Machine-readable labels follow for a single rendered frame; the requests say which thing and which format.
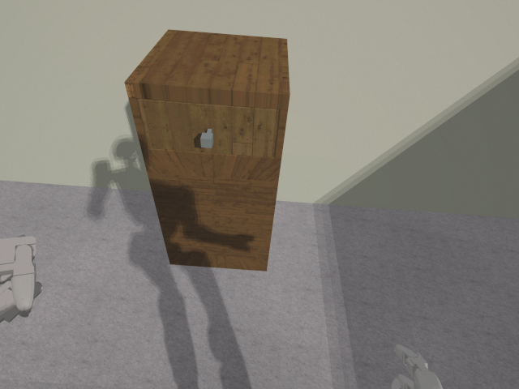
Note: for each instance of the robot right hand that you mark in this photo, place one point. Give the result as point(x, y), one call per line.
point(417, 367)

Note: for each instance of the drawer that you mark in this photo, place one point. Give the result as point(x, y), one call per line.
point(237, 130)

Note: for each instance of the handle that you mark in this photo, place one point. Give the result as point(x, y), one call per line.
point(206, 139)

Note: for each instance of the robot left hand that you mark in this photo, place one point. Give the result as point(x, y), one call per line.
point(18, 277)

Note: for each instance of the cabinet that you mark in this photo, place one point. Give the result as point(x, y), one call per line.
point(215, 210)

